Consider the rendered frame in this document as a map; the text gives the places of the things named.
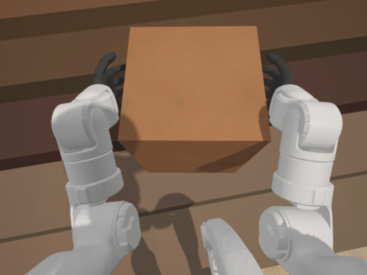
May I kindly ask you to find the robot left hand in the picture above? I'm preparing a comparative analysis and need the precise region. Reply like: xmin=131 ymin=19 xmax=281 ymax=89
xmin=92 ymin=52 xmax=126 ymax=110

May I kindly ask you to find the robot left forearm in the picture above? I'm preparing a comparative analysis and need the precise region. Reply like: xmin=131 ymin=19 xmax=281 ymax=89
xmin=52 ymin=84 xmax=124 ymax=244

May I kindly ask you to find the carton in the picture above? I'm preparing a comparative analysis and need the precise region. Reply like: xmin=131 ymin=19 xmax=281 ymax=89
xmin=118 ymin=26 xmax=271 ymax=173

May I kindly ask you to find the left robot upper arm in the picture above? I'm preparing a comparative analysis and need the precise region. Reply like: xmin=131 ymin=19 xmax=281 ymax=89
xmin=25 ymin=201 xmax=141 ymax=275

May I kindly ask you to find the robot right forearm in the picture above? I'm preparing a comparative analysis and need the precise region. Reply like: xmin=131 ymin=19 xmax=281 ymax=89
xmin=269 ymin=84 xmax=342 ymax=238

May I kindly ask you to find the robot right hand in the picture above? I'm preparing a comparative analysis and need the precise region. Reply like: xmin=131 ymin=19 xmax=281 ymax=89
xmin=262 ymin=53 xmax=294 ymax=111

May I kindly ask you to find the right robot thigh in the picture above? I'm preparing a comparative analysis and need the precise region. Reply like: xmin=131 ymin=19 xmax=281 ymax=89
xmin=200 ymin=218 xmax=264 ymax=275

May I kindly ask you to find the right robot upper arm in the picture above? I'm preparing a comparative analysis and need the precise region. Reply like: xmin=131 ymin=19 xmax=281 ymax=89
xmin=259 ymin=206 xmax=367 ymax=275

